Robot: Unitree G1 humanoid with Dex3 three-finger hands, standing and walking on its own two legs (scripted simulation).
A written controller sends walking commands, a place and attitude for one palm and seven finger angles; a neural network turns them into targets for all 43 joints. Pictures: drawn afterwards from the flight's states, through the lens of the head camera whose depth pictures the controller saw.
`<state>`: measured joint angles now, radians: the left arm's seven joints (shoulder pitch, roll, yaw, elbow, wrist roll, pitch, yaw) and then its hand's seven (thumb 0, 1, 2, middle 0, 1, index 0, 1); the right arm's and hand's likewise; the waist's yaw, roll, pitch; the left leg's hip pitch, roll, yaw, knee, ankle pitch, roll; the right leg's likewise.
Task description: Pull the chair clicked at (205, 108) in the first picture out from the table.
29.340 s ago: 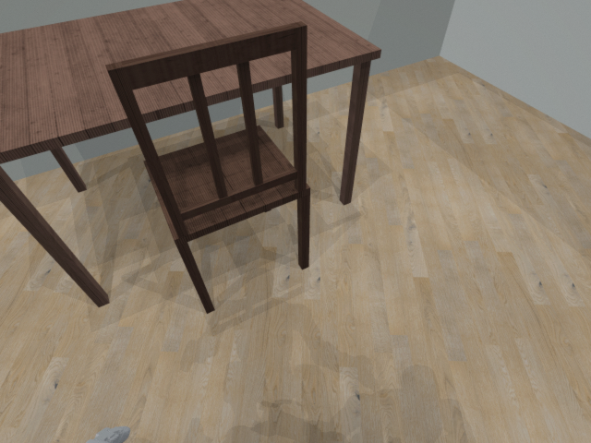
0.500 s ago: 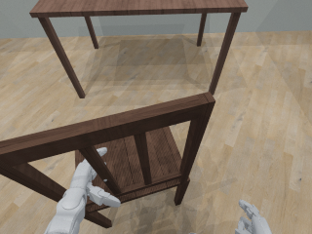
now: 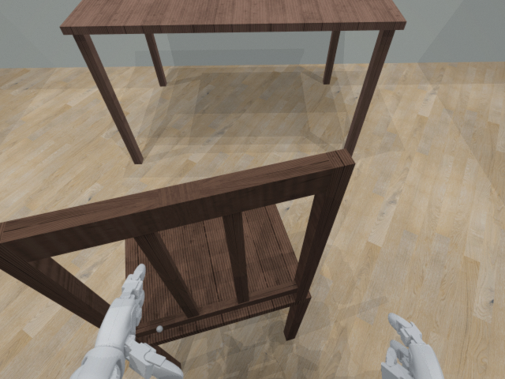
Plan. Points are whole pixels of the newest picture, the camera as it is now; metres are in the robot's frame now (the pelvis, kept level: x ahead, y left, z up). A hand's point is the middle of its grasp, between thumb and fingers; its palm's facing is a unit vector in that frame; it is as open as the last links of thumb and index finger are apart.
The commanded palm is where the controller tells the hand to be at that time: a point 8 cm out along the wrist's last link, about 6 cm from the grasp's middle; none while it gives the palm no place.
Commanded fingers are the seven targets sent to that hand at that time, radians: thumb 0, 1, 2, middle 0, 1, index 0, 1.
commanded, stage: draw the fingers out of the gap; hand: left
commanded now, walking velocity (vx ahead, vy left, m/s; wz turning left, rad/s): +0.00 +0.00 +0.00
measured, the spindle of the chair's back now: (174, 282) +0.28 +0.14 -0.02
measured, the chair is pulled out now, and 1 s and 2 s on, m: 0.70 0.70 0.71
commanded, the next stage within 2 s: draw the hand back to the body in 0.48 s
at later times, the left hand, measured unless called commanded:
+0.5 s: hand out of the picture +0.13 +0.16 -0.03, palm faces -0.01 -0.99 -0.16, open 17.5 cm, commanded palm +0.10 +0.21 -0.02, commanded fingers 0.00 -0.55 0.20 0.00 0.00 0.00 0.00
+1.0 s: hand (118, 365) +0.15 +0.17 +0.04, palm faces -0.02 -1.00 -0.09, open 17.5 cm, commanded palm +0.10 +0.24 +0.06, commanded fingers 0.00 -0.51 0.22 -0.00 -0.01 -0.00 -0.01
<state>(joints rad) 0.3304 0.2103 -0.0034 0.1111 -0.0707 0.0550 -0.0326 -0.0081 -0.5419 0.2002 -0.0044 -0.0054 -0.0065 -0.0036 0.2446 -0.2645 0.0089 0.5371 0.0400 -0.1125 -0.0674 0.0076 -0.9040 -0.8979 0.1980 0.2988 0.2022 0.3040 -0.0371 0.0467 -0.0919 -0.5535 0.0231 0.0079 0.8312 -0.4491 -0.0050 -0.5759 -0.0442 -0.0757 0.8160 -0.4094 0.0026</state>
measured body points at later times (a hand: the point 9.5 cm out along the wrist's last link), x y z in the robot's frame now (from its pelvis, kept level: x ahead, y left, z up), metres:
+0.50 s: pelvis -0.02 +0.00 -0.01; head +0.01 -0.01 +0.44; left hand +0.13 +0.21 -0.02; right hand +0.16 -0.24 -0.08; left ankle -0.02 +0.12 -0.70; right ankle +0.00 -0.12 -0.70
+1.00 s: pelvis -0.02 +0.00 -0.03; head +0.02 -0.01 +0.42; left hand +0.15 +0.23 +0.05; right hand +0.18 -0.23 -0.11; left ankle -0.02 +0.12 -0.70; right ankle +0.00 -0.12 -0.70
